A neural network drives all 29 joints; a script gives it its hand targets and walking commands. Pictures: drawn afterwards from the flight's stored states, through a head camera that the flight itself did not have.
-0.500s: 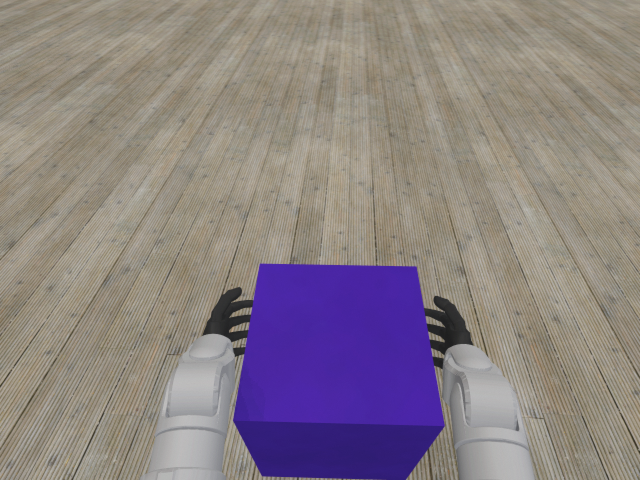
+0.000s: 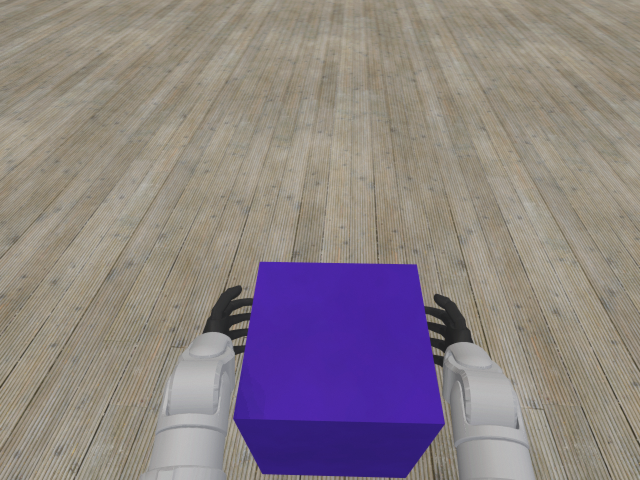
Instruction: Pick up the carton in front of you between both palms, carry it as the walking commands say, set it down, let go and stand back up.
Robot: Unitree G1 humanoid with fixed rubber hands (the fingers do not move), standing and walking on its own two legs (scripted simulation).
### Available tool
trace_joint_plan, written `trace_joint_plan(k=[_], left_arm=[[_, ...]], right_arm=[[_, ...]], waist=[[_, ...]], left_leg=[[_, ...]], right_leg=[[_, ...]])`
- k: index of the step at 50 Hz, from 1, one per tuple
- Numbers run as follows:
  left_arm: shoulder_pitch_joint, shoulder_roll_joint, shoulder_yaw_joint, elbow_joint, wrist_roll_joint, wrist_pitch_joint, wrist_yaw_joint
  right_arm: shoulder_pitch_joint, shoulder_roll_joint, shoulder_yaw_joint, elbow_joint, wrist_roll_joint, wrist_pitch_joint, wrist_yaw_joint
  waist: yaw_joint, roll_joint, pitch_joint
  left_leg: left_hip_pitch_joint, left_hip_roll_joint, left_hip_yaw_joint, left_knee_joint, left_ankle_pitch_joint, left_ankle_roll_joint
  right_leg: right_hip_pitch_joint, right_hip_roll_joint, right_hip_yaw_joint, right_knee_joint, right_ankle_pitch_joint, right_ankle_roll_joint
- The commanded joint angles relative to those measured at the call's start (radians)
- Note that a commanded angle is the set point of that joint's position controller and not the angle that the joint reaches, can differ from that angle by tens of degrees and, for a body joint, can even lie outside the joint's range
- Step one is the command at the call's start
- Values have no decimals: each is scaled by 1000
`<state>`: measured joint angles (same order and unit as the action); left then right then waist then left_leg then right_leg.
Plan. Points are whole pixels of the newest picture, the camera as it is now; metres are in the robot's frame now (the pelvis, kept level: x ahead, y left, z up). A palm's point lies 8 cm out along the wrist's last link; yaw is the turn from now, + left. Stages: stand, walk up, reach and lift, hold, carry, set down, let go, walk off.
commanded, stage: carry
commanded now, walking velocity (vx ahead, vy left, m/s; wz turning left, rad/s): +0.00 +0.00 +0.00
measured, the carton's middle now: (335, 374) +0.29 +0.00 -0.04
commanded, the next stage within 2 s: hold in 0.20 s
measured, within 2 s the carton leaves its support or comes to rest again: neither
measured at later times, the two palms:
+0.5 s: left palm (176, 379) +0.24 +0.19 +0.04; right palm (419, 338) +0.30 -0.11 +0.04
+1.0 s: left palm (209, 374) +0.28 +0.17 -0.04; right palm (411, 339) +0.35 -0.12 -0.05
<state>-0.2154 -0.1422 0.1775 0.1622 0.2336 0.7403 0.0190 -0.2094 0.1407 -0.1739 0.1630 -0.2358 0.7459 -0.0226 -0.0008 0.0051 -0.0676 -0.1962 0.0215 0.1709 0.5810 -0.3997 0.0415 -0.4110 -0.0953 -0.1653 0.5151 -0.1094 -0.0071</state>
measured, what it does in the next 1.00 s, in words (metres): shifts its weight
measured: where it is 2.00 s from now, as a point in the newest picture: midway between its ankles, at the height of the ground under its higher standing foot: outside the picture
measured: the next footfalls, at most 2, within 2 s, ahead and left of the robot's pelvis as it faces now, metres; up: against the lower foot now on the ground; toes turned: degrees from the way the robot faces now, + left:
none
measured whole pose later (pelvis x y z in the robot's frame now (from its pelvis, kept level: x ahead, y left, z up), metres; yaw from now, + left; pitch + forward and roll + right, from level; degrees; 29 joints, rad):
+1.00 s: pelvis -0.02 -0.08 -0.02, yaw +15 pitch +8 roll +0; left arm -0.60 -0.12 0.53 0.65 0.44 0.34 -0.10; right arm -0.56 0.23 -0.47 0.55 -0.40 0.40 -0.05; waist 0.02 0.03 0.07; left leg -0.54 -0.02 -0.16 0.76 -0.37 -0.02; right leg -0.65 0.07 0.04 0.69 -0.18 -0.03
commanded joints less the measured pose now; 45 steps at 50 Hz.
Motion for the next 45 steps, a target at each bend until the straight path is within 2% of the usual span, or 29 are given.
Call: trace_joint_plan(k=[1,10,11,12,13,14,15,16,17,19,23,26,29,33,37,41,45], left_arm=[[-470,-904,-576,-73,-252,-37,-220],[-468,-904,-578,-74,-253,-37,-221],[-413,-950,-559,-10,-243,-65,-223],[-405,-909,-533,-11,-210,-100,-208],[-374,-899,-502,0,-194,-115,-197],[-366,-886,-486,2,-183,-122,-188],[-374,-890,-487,8,-185,-129,-183],[-387,-894,-497,14,-190,-135,-179],[-415,-904,-516,8,-202,-139,-182],[-464,-932,-557,-9,-236,-139,-198],[-528,-933,-582,16,-258,-126,-232],[-558,-939,-578,44,-265,-121,-253],[-574,-944,-555,72,-259,-119,-266],[-647,-888,-447,166,-193,-146,-293],[-768,-845,-288,324,-93,-213,-326],[-837,-768,-91,470,16,-286,-329],[-821,-679,37,560,99,-352,-294]], right_arm=[[-514,877,582,-102,266,-50,229],[-509,875,579,-102,264,-48,229],[-400,900,565,-126,259,-54,230],[-450,859,556,-164,258,-76,232],[-475,864,581,-163,259,-82,233],[-480,859,595,-166,266,-87,240],[-488,865,613,-162,276,-93,245],[-505,859,617,-160,280,-100,249],[-507,871,628,-146,279,-104,249],[-488,884,619,-123,262,-110,238],[-479,895,563,-58,221,-109,228],[-490,918,546,-15,204,-103,229],[-519,941,547,4,204,-97,236],[-617,1002,526,76,210,-98,237],[-744,1037,428,232,178,-142,234],[-812,973,239,372,85,-213,196],[-787,825,60,445,-20,-296,146]], waist=[[0,0,-275],[0,1,-275],[-18,174,-92],[5,156,-125],[31,78,-174],[44,77,-191],[49,44,-203],[48,66,-217],[37,42,-202],[5,43,-213],[-41,44,-159],[-47,34,-133],[-33,10,-131],[20,-34,-107],[60,-40,-101],[51,-24,-91],[15,-4,-109]], left_leg=[[-35,129,-108,-127,266,-4],[-33,130,-108,-124,278,-2],[-230,-5,-314,-268,514,6],[-185,-19,-323,-249,601,3],[-50,-28,-328,-227,680,-7],[26,-45,-311,-228,667,-20],[75,-50,-311,-225,687,-29],[95,-60,-306,-240,608,-38],[96,-61,-307,-241,598,-40],[84,-63,-305,-243,566,-53],[39,-76,-285,-260,383,-59],[-46,-83,-279,-273,276,-51],[-110,-92,-274,-276,220,-41],[-200,-105,-254,-263,85,-6],[-278,-109,-245,-196,2,17],[-360,-107,-248,-95,-8,22],[-501,-110,-252,-2,24,17]], right_leg=[[218,-69,82,-21,152,-17],[215,-68,79,-21,154,-15],[588,231,197,21,234,-26],[584,200,233,-16,270,-19],[529,203,233,-40,297,-11],[503,197,235,-61,290,-7],[483,209,225,-66,291,5],[488,212,222,-72,244,9],[470,222,215,-79,218,15],[488,227,216,-87,186,5],[473,227,211,-109,94,-3],[529,220,212,-113,64,-2],[586,207,219,-118,55,4],[611,177,242,-126,-47,27],[565,157,285,-115,-215,41],[462,150,317,-66,-271,43],[318,164,301,37,-168,33]])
